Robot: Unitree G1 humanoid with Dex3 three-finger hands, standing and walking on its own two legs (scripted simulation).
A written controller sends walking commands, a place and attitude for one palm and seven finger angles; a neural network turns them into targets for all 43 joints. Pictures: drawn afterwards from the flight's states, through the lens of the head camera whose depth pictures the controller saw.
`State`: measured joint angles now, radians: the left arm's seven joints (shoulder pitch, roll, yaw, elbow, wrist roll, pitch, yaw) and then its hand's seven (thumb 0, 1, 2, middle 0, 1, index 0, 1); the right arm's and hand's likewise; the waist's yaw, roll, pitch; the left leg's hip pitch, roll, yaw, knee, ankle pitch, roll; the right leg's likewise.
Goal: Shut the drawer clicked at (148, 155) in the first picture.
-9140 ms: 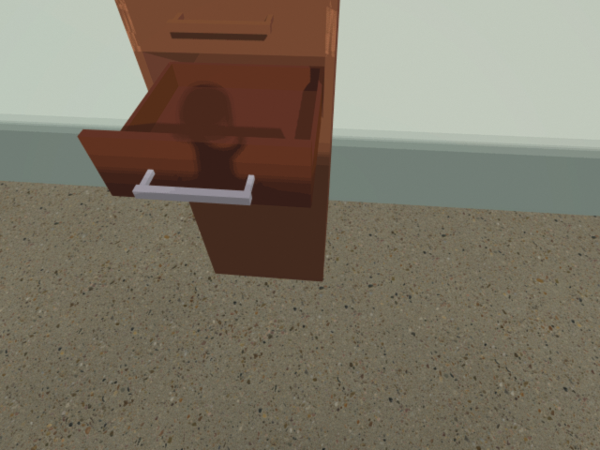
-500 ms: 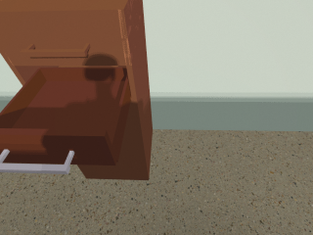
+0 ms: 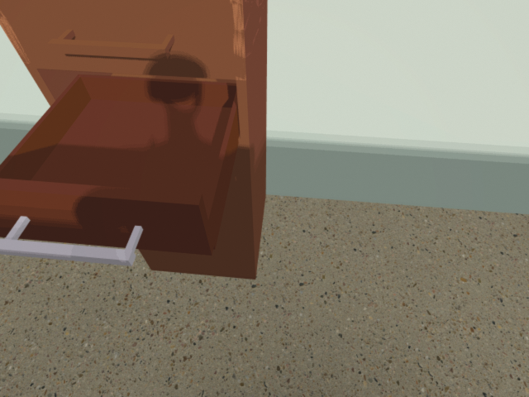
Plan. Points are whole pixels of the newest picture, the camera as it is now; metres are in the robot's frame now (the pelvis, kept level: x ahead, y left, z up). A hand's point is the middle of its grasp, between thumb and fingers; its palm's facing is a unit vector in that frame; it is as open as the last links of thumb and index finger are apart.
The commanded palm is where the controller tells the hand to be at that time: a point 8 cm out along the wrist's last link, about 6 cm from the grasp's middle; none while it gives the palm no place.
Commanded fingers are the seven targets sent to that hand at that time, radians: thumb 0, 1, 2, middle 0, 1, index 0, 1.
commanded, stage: shuffle to correct the standing spot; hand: left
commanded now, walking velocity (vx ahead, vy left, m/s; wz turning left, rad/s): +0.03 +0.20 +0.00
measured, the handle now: (72, 240) +0.30 +0.31 +0.06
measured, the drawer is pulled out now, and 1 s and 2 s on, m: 0.30 0.30 0.30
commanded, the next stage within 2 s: come to a stop and stand still in 0.26 s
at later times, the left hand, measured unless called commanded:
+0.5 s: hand out of the picture -0.01 +0.27 -0.18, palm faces +0.09 -0.96 -0.26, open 7.4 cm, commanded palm none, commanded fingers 0.00 0.90 0.90 -0.20 -0.30 -0.20 -0.30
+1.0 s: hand out of the picture +0.04 +0.22 -0.16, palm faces +0.03 -0.97 -0.26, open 7.3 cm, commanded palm none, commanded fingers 0.00 0.90 0.90 -0.20 -0.30 -0.20 -0.30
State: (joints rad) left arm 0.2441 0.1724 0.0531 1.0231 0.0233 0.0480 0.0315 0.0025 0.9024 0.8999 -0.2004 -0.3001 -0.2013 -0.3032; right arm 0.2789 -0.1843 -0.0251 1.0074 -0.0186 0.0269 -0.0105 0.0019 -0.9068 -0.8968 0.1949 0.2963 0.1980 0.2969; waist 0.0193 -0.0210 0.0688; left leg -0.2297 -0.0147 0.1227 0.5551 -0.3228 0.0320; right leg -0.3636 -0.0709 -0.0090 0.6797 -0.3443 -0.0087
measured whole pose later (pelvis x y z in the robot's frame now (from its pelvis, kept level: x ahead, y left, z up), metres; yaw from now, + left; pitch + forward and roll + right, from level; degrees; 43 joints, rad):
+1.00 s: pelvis +0.01 +0.04 +0.00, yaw +1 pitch +1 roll +0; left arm 0.29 0.16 0.01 1.01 0.01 -0.01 0.05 0.00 0.91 0.90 -0.20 -0.30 -0.20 -0.30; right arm 0.33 -0.18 -0.02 1.02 -0.01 0.00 -0.03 0.00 -0.91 -0.90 0.20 0.30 0.20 0.30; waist -0.02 0.05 -0.01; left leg -0.22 0.05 0.00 0.56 -0.35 -0.03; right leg -0.24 0.07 -0.10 0.53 -0.32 -0.10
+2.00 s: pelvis -0.01 +0.11 +0.01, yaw -3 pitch -2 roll +0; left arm 0.31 0.13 -0.01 1.11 0.01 0.00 0.04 0.00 0.90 0.90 -0.20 -0.30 -0.20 -0.30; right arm 0.30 -0.14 0.01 1.15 -0.01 -0.01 -0.03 0.00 -0.91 -0.90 0.20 0.30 0.20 0.30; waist 0.00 0.00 0.04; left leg -0.13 -0.04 0.10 0.43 -0.27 0.06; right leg -0.20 -0.01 0.00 0.47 -0.24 0.00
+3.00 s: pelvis -0.03 +0.08 -0.03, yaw +0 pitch +6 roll +1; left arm 0.44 0.12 0.09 0.08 -0.21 -0.40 -0.13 0.01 0.93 0.90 -0.33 -0.45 -0.27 -0.43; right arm 0.20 -0.26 -0.05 0.61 0.01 -0.27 0.01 0.01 -0.91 -0.90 0.20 0.30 0.20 0.30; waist -0.03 0.00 -0.12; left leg -0.50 -0.01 0.06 0.82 -0.42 0.03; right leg -0.55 -0.01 -0.05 0.84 -0.39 -0.03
